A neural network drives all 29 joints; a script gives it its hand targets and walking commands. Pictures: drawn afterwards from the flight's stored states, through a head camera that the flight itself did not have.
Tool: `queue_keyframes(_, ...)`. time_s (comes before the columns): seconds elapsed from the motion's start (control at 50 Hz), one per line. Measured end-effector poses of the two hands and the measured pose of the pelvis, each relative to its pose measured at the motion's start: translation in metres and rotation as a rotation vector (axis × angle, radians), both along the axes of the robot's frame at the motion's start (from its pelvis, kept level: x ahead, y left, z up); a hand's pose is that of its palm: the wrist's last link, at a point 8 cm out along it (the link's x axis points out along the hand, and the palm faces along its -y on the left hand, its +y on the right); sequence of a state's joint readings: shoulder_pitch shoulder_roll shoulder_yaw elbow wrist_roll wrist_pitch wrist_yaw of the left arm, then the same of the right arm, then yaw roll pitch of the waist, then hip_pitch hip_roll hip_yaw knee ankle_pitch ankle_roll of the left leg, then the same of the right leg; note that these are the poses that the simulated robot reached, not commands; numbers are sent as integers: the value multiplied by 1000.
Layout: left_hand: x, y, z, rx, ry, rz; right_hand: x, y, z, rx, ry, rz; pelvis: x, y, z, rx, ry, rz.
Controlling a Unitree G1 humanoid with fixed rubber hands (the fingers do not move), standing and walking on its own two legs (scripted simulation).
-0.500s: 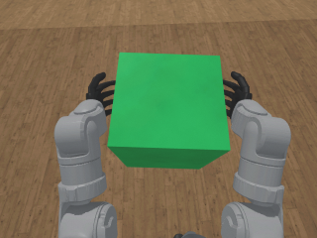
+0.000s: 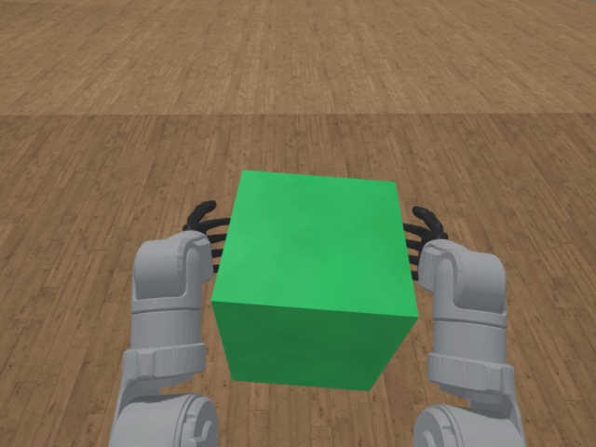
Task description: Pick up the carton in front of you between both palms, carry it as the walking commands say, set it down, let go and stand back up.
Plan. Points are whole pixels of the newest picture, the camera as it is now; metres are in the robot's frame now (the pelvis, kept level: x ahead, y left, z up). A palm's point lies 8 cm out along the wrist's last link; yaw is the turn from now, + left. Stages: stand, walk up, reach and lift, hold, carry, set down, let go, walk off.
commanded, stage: carry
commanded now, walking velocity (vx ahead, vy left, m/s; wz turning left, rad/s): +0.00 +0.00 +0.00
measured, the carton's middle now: (309, 286) +0.34 +0.00 +0.05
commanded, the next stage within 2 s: none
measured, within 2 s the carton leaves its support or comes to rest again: neither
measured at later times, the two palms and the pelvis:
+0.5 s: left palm (186, 269) +0.30 +0.15 +0.13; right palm (433, 272) +0.31 -0.15 +0.13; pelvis -0.01 +0.00 +0.01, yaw +0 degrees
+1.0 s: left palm (193, 239) +0.32 +0.14 +0.17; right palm (444, 245) +0.32 -0.16 +0.16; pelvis +0.00 -0.01 +0.00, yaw +1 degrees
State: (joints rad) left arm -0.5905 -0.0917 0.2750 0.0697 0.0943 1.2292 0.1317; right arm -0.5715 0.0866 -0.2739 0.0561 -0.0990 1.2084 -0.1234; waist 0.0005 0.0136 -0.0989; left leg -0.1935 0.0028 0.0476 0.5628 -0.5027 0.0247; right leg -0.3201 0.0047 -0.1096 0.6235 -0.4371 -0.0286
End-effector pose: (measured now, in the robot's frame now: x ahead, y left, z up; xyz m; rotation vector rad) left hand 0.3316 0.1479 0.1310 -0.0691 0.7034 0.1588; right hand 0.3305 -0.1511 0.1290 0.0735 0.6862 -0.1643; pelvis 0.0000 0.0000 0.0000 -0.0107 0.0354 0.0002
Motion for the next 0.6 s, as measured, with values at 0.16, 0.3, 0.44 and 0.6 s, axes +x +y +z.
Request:
queue_keyframes(0.16, -8, 1, -9, 6, -34, 1, -5, 1, -7, -7, -34, 9, -2, 1, 1, 1, -13, 1)
queue_keyframes(0.3, -16, 4, -2, 11, -58, 5, -11, 4, 0, -12, -57, 19, -4, 1, 3, 1, -18, 4)
queue_keyframes(0.44, -27, 5, 1, 16, -50, 4, -21, 5, 3, -17, -49, 23, -11, 1, 5, 1, -29, 6)
queue_keyframes(0.6, -37, 5, 4, 18, -45, 1, -32, 5, 6, -20, -43, 23, -22, 1, 7, 2, -34, 7)
